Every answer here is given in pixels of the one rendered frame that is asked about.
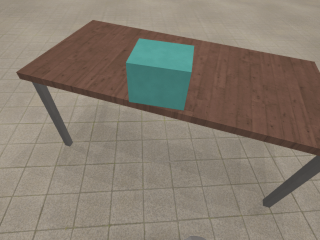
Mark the carton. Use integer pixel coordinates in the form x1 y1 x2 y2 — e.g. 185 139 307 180
126 38 194 111

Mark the table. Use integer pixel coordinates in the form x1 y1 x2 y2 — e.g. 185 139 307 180
16 20 320 208

